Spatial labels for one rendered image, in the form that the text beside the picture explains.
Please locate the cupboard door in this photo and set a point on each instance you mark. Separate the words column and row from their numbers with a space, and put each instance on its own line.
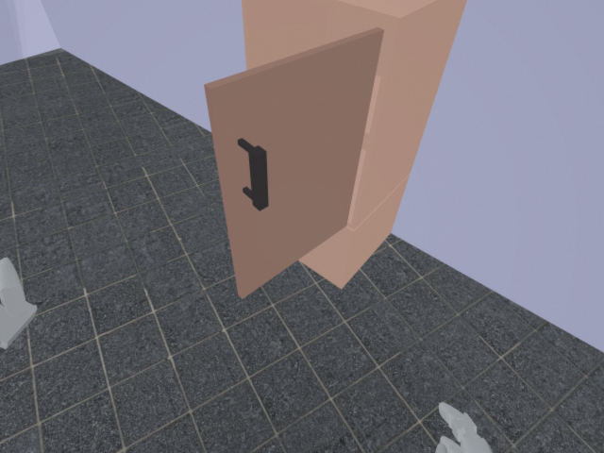
column 308, row 112

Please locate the left robot hand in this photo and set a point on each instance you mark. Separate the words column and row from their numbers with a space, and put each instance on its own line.
column 15, row 313

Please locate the right robot hand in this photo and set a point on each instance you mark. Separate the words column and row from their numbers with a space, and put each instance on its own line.
column 464, row 430

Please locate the handle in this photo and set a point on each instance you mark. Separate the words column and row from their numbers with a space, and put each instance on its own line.
column 258, row 174

